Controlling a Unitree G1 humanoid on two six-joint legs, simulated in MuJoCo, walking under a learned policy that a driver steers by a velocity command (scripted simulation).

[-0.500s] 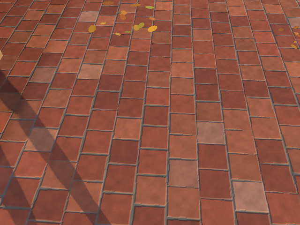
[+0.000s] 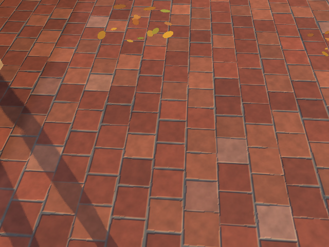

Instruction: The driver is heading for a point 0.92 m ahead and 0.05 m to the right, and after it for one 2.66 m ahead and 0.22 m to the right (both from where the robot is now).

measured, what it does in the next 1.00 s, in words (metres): walks ahead: right foot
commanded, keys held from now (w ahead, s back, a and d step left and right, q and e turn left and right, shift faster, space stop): no key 0.12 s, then w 0.88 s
